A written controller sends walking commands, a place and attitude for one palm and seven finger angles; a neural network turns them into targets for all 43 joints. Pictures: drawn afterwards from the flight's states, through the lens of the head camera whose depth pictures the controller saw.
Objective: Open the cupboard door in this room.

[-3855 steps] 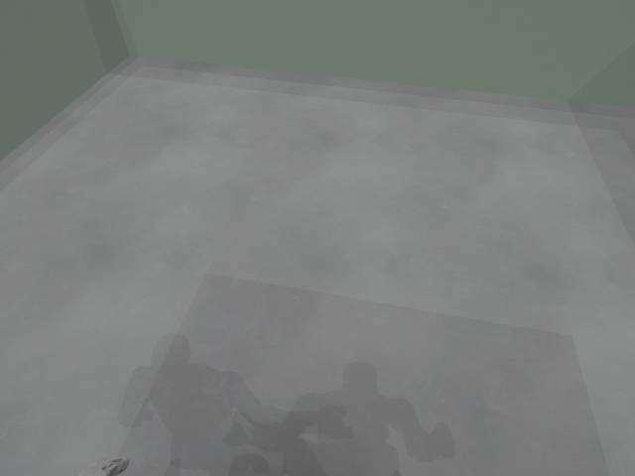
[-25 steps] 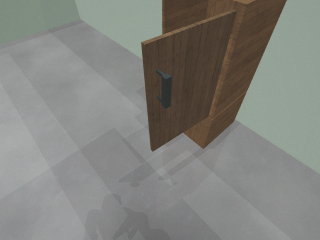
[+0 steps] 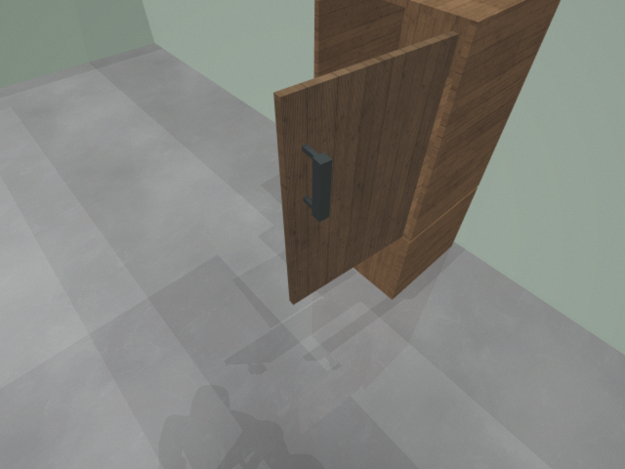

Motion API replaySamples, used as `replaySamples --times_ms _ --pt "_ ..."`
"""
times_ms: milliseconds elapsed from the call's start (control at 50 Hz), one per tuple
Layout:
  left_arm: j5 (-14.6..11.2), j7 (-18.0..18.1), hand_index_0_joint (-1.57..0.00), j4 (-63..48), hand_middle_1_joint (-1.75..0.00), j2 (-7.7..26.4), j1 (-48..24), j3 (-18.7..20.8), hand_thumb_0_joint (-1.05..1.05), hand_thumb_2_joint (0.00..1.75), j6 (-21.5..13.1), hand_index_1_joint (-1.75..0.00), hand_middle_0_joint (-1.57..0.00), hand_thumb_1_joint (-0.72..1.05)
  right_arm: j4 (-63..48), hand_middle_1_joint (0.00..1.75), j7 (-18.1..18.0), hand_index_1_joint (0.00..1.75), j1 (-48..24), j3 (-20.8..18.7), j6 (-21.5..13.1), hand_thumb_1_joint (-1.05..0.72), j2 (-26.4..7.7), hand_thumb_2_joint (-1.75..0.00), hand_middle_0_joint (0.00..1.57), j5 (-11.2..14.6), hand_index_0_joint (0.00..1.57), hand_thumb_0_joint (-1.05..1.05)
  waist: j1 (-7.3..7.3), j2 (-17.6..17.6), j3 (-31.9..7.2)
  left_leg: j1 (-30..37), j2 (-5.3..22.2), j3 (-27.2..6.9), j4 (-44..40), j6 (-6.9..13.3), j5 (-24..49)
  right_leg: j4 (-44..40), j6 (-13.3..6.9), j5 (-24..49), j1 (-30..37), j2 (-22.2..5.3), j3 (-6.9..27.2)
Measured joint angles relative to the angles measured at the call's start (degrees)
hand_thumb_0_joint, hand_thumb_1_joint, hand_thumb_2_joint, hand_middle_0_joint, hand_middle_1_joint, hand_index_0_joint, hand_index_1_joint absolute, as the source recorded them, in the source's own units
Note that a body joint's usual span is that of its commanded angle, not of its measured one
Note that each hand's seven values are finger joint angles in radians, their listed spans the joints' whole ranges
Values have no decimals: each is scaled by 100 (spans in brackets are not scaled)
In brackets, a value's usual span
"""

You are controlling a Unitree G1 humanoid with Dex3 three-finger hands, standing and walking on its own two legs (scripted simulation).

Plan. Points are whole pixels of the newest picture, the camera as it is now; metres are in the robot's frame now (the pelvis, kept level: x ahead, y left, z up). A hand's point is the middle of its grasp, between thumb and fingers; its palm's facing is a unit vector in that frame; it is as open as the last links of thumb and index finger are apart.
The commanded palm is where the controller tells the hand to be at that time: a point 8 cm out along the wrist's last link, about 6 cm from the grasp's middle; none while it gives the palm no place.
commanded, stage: look to check the result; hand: left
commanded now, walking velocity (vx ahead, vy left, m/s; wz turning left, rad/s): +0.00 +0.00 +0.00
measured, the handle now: (314, 183) +0.58 +0.03 +0.02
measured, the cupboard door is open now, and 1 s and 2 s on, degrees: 84 84 84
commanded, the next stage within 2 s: stand and wait in 0.42 s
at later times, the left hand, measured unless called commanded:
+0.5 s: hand out of the picture +0.00 +0.16 -0.18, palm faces +0.04 -0.98 -0.18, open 7.3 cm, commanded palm none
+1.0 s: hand out of the picture +0.01 +0.16 -0.17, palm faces +0.03 -0.98 -0.20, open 7.3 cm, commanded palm none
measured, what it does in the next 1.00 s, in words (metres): stands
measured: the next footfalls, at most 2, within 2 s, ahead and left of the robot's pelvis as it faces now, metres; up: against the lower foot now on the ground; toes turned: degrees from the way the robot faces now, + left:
none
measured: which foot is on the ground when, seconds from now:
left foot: down 0.00-1.00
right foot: down 0.00-1.00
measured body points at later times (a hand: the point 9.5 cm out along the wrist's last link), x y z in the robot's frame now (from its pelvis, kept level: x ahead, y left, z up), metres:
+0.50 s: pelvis +0.01 -0.01 +0.00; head +0.02 -0.01 +0.45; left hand +0.00 +0.21 -0.16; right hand +0.01 -0.22 -0.16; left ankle +0.04 +0.11 -0.74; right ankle -0.02 -0.09 -0.74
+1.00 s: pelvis +0.02 -0.01 +0.00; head +0.03 -0.02 +0.45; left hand +0.01 +0.22 -0.16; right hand +0.03 -0.23 -0.16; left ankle +0.04 +0.11 -0.74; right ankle -0.02 -0.09 -0.74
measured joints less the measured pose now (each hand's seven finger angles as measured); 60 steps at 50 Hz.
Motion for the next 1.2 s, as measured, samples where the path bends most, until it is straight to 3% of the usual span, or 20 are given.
replaySamples --times_ms 1200 --pt "-9 -31 -20 -10 -29 192 -158 -28 0 90 -54 -30 -20 91 42 30 8 30 -299 12 -37 -91 -181 -89 20 21 20 0 33 -34 54 252 89 -13 -227 -115 -66 -309 -100 -19 279 102 6"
